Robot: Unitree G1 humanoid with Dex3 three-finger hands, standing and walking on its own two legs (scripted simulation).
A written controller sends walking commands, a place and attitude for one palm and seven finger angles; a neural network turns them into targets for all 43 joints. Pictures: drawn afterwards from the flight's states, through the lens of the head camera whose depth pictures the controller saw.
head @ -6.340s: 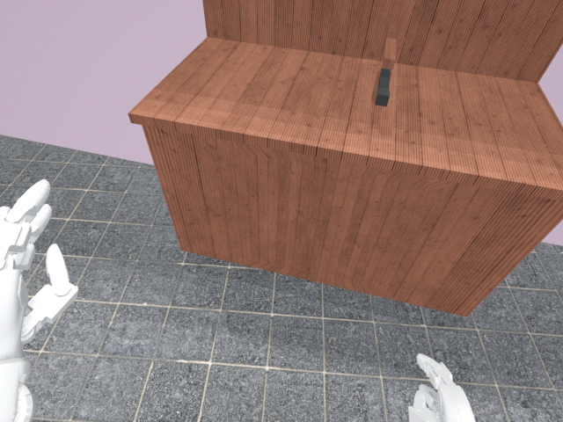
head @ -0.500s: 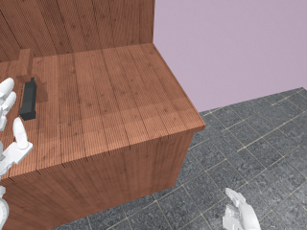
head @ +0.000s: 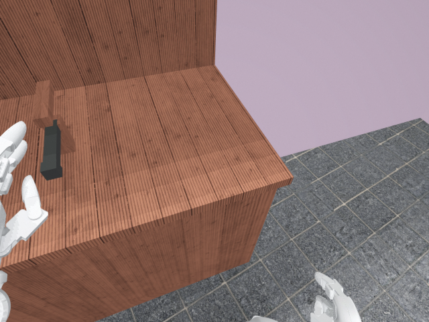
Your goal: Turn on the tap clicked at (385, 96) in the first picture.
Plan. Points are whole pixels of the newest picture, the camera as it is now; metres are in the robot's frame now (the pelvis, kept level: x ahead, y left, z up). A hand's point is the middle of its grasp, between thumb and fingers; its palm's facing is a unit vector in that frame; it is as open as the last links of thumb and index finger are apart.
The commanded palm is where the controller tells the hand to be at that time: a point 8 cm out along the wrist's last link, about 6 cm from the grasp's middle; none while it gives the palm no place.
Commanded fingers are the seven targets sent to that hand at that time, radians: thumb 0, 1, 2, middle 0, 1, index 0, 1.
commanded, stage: come to a stop and stand still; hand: left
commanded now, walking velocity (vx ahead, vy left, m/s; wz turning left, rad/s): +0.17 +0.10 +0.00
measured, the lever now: (51, 169) +0.37 +0.34 +0.06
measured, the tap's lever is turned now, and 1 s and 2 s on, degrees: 0 0 0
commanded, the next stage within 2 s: look again from close up in 1.56 s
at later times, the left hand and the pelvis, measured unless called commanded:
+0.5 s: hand (12, 180) +0.27 +0.30 +0.18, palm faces +0.30 -0.86 -0.42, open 7.4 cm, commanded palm +0.20 +0.34 +0.18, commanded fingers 0.00 0.90 0.90 -0.20 -0.30 -0.20 -0.30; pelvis +0.03 +0.07 +0.00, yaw -3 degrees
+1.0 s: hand (5, 177) +0.27 +0.32 +0.17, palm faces +0.35 -0.85 -0.40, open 7.4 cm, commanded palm +0.21 +0.35 +0.18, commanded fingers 0.00 0.90 0.90 -0.20 -0.30 -0.20 -0.30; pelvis +0.04 +0.07 +0.00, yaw -2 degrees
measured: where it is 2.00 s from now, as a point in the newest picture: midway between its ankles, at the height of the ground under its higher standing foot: outside the picture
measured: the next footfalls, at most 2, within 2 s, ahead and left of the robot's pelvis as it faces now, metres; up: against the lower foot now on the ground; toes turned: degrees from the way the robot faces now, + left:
right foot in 0.10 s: +0.09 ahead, -0.09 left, +0.00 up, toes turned -3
left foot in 0.34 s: +0.08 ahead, +0.15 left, +0.00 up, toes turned -1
